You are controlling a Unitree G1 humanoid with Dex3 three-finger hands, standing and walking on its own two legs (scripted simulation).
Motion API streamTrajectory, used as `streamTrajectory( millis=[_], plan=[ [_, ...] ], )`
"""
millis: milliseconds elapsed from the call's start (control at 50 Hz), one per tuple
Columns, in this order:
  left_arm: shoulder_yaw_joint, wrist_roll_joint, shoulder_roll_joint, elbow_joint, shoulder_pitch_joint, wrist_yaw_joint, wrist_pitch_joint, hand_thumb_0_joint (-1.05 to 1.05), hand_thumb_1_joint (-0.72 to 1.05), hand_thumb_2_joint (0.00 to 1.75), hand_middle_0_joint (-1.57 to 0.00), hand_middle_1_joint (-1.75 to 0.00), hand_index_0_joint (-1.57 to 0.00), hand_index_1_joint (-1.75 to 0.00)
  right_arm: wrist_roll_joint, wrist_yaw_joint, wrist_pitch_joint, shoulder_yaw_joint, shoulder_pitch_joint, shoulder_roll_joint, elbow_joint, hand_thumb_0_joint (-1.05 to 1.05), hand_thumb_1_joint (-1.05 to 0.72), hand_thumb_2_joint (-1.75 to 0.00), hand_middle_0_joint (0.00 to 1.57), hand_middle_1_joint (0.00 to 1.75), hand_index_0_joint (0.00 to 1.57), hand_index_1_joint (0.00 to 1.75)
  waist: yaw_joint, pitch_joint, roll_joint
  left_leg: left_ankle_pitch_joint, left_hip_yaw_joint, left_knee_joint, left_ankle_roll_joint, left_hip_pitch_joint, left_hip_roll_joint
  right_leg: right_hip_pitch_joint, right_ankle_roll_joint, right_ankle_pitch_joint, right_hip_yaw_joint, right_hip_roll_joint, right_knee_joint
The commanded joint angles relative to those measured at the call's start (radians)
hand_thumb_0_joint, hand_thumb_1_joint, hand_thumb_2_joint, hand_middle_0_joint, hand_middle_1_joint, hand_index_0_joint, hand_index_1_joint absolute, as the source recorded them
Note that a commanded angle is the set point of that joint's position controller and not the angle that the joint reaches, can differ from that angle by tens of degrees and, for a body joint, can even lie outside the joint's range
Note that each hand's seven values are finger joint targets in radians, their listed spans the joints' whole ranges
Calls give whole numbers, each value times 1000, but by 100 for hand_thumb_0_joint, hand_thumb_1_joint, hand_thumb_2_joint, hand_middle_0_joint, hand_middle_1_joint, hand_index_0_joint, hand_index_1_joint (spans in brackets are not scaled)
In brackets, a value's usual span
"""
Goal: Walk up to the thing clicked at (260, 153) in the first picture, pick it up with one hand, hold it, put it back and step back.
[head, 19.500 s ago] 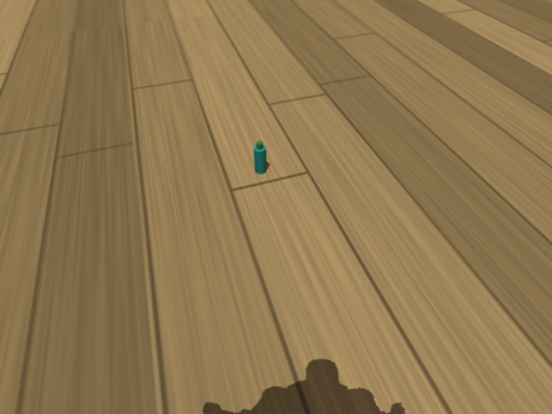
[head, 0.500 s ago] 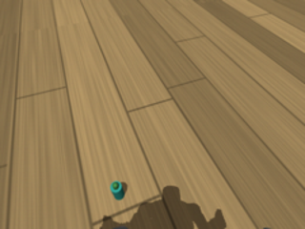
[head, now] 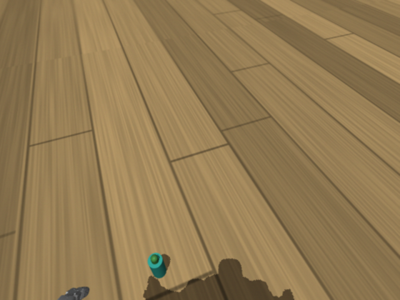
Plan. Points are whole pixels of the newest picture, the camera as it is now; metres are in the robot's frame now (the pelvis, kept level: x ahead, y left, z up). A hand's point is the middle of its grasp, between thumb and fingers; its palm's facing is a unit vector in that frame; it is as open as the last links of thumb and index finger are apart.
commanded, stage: walk up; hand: left
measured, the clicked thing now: (156, 264) +0.39 +0.22 -0.68
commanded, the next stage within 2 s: stand in 0.66 s
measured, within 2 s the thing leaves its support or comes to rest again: neither
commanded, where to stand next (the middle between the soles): +0.05 +0.01 m, yaw +0 degrees
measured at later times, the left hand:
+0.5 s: hand out of the picture +0.06 +0.26 -0.15, palm faces +0.02 -0.95 -0.32, open 7.4 cm
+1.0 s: hand out of the picture +0.08 +0.26 -0.15, palm faces +0.00 -0.94 -0.34, open 7.3 cm
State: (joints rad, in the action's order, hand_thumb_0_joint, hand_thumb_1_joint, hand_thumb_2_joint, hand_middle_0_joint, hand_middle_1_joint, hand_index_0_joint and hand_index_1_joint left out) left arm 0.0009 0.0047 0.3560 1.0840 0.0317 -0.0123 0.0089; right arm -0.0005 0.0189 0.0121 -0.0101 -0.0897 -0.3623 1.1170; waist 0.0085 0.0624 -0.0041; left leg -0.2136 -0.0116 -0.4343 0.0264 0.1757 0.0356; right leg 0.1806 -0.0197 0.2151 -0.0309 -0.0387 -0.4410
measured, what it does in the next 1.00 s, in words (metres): stands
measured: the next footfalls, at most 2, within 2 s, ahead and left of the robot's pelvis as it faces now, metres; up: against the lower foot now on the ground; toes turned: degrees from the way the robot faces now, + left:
none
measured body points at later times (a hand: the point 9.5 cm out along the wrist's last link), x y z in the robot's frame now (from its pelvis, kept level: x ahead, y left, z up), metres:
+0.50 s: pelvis +0.00 +0.00 +0.01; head +0.01 +0.00 +0.46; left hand +0.06 +0.31 -0.13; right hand +0.08 -0.30 -0.13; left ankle +0.02 +0.14 -0.74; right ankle +0.02 -0.13 -0.74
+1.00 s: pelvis +0.01 +0.00 +0.01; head +0.02 +0.00 +0.46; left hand +0.08 +0.30 -0.13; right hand +0.10 -0.30 -0.12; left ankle +0.02 +0.14 -0.74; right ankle +0.02 -0.13 -0.74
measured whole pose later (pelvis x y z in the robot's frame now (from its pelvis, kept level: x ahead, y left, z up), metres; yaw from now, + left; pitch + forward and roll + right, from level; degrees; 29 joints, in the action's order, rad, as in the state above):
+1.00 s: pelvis +0.01 +0.00 +0.01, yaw +1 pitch -2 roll +0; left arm -0.01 -0.01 0.35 1.14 0.10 -0.01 0.01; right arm 0.02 0.01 0.01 0.00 -0.09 -0.35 1.14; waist 0.00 0.04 0.00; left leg -0.17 0.00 -0.32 0.03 0.12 0.03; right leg 0.11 -0.02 0.17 -0.05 -0.04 -0.32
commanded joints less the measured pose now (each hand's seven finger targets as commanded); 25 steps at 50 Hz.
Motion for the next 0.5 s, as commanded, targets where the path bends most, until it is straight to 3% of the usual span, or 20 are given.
streamTrajectory(
  millis=[0,120,200,480],
  plan=[
    [-44,-3,214,-13,-45,12,21,0,90,90,-20,-30,-20,-30,-2,-16,21,38,67,-211,-33,0,-90,-90,20,30,20,30,-18,-90,17,91,93,133,-50,-6,94,-64,40,-83,90,-93,130],
    [-48,-5,210,18,-42,10,22,0,90,90,-20,-30,-20,-30,-3,-18,22,41,68,-212,-15,0,-90,-90,20,30,20,30,-14,-108,23,118,85,149,-46,-39,96,-84,36,-112,81,-97,150],
    [-48,-8,208,29,-37,9,20,0,90,90,-20,-30,-20,-30,2,-17,18,43,74,-210,-11,0,-90,-90,20,30,20,30,-13,-71,22,35,94,168,-46,-23,94,-46,31,-41,87,-94,179],
    [-54,-12,203,41,-12,10,22,0,90,90,-20,-30,-20,-30,0,-18,13,46,47,-201,-6,0,-90,-90,20,30,20,30,-6,-77,3,60,100,166,-44,-26,91,-55,28,-40,84,-98,197]
  ],
)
